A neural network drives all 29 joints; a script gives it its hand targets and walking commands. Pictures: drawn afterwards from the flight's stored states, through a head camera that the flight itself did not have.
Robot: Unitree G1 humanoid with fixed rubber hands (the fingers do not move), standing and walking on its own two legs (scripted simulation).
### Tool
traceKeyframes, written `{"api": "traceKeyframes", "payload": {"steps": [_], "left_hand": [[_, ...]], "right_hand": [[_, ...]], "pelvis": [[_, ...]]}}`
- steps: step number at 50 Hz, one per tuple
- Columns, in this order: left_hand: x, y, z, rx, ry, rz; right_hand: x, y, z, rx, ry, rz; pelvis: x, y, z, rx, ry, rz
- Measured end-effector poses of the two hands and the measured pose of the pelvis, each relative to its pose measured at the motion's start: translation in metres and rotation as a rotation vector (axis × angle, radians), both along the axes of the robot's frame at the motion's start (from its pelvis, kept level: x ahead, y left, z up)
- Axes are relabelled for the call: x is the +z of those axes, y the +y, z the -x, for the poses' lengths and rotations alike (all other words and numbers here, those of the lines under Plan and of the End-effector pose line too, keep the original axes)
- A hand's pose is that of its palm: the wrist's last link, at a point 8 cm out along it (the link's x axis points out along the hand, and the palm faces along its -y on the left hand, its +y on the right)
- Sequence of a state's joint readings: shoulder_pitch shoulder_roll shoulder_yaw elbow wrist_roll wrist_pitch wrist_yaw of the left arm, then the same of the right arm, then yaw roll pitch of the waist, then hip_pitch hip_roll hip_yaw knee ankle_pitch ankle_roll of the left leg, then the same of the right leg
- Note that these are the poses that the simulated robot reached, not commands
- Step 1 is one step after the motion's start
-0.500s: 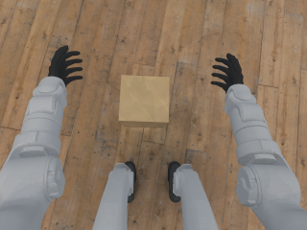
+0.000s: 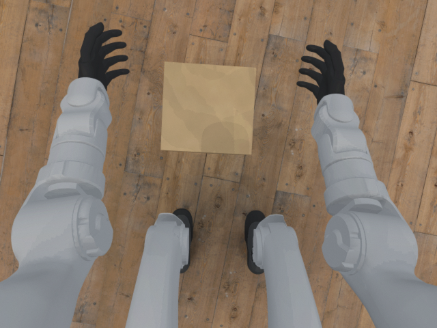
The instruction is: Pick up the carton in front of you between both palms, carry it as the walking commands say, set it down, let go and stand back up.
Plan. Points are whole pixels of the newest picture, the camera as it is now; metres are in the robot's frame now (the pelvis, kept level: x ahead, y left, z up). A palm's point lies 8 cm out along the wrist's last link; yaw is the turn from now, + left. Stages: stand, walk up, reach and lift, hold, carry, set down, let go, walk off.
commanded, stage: reach and lift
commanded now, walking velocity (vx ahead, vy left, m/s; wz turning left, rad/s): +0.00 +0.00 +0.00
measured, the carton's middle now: (208, 116) +0.49 +0.04 -0.45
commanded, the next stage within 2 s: none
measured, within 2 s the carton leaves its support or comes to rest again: leaves its support in 1.44 s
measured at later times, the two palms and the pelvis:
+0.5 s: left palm (132, 107) +0.49 +0.21 -0.35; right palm (288, 114) +0.49 -0.16 -0.35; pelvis -0.06 -0.01 -0.18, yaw -1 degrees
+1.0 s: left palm (140, 106) +0.50 +0.20 -0.38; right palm (278, 113) +0.50 -0.14 -0.38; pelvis -0.05 -0.01 -0.20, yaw -1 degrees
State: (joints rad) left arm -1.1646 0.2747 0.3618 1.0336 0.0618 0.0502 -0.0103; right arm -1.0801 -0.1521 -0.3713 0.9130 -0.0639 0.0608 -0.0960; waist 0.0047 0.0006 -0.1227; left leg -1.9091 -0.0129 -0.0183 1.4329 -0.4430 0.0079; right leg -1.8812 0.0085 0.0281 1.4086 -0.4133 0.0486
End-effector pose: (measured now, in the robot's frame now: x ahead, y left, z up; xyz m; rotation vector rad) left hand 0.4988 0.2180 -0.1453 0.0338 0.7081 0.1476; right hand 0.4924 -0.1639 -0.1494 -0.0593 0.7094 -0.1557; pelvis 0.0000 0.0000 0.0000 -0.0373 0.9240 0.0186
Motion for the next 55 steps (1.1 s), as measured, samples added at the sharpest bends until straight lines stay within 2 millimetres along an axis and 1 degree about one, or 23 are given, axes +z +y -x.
{"api": "traceKeyframes", "payload": {"steps": [4,7,10,15,18,22,27,30,32,35,39,42,50,53,55], "left_hand": [[-0.052,0.005,0.009,0.014,-0.002,-0.023],[-0.085,0.011,0.015,0.017,-0.009,-0.037],[-0.11,0.013,0.018,0.017,-0.023,-0.031],[-0.141,0.009,0.016,0.015,-0.024,-0.014],[-0.16,0.005,0.014,0.016,-0.005,-0.007],[-0.185,0.0,0.011,0.007,0.014,-0.008],[-0.217,-0.005,0.006,-0.001,0.026,-0.009],[-0.234,-0.006,0.005,-0.007,0.034,-0.02],[-0.24,-0.007,0.006,-0.011,0.04,-0.025],[-0.242,-0.008,0.002,-0.013,0.032,-0.022],[-0.237,-0.009,-0.006,-0.011,0.014,-0.017],[-0.234,-0.01,-0.007,-0.009,0.015,-0.011],[-0.231,-0.015,0.0,-0.023,0.019,-0.002],[-0.231,-0.024,0.0,-0.045,0.016,0.001],[-0.231,-0.032,-0.001,-0.058,0.013,0.006]], "right_hand": [[-0.05,0.0,0.001,0.017,-0.012,0.001],[-0.082,0.002,0.002,0.023,-0.026,-0.008],[-0.107,0.003,0.004,0.022,-0.032,-0.01],[-0.138,0.003,0.006,0.019,-0.016,-0.009],[-0.156,0.005,0.005,0.018,0.003,-0.013],[-0.181,0.006,0.004,0.013,0.017,-0.023],[-0.213,0.005,0.005,0.011,0.035,-0.018],[-0.229,0.005,0.005,0.006,0.038,-0.024],[-0.235,0.005,0.006,0.003,0.035,-0.027],[-0.239,0.007,0.004,0.007,0.032,-0.02],[-0.233,0.013,-0.006,0.022,0.011,-0.023],[-0.229,0.019,-0.01,0.033,0.008,-0.024],[-0.228,0.022,-0.003,0.038,0.03,-0.03],[-0.228,0.025,-0.002,0.044,0.02,-0.041],[-0.228,0.032,-0.002,0.058,0.013,-0.057]], "pelvis": [[-0.04,-0.005,0.006,-0.003,0.016,0.002],[-0.069,-0.009,0.014,-0.005,-0.002,-0.001],[-0.096,-0.013,0.023,-0.006,-0.038,-0.003],[-0.136,-0.016,0.04,-0.009,-0.121,-0.002],[-0.153,-0.016,0.049,-0.011,-0.164,0.0],[-0.171,-0.014,0.057,-0.013,-0.207,0.003],[-0.189,-0.01,0.06,-0.014,-0.242,0.008],[-0.197,-0.007,0.059,-0.022,-0.27,0.009],[-0.201,-0.005,0.057,-0.018,-0.287,0.01],[-0.205,-0.003,0.053,-0.016,-0.296,0.009],[-0.206,-0.003,0.05,-0.015,-0.293,0.009],[-0.206,-0.004,0.047,-0.011,-0.282,0.008],[-0.203,-0.007,0.045,-0.01,-0.251,0.007],[-0.202,-0.008,0.048,-0.011,-0.255,0.006],[-0.201,-0.008,0.05,-0.013,-0.261,0.005]]}}
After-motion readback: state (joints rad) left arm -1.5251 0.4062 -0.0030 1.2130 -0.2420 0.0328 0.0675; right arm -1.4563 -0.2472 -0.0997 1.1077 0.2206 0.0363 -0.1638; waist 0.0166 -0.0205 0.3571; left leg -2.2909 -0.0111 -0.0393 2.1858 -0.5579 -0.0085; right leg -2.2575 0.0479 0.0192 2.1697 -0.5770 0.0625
